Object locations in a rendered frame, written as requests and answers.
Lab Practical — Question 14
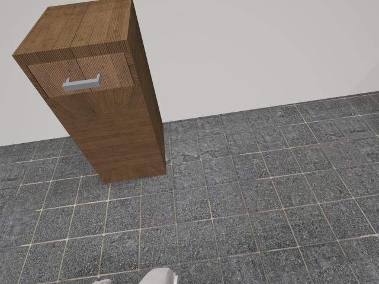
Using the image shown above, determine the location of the cabinet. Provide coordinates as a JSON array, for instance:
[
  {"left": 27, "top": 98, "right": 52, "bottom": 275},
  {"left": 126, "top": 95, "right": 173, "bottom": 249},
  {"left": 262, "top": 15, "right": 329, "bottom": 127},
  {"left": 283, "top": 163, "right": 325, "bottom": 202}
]
[{"left": 12, "top": 0, "right": 166, "bottom": 183}]

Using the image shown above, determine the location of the handle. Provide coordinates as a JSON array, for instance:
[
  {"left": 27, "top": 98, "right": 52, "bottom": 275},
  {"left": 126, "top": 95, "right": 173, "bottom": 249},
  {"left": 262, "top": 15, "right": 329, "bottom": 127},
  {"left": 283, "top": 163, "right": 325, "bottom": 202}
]
[{"left": 62, "top": 73, "right": 101, "bottom": 91}]

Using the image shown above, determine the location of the robot left thigh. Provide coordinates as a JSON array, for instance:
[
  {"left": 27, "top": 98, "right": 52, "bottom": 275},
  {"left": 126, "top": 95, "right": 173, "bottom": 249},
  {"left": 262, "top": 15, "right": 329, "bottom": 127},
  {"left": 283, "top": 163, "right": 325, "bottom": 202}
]
[{"left": 139, "top": 268, "right": 178, "bottom": 284}]

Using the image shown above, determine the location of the drawer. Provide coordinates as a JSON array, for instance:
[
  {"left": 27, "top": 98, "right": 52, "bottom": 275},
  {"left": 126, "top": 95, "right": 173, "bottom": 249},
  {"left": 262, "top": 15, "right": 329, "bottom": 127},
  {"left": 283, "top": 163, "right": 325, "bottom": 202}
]
[{"left": 28, "top": 52, "right": 134, "bottom": 97}]

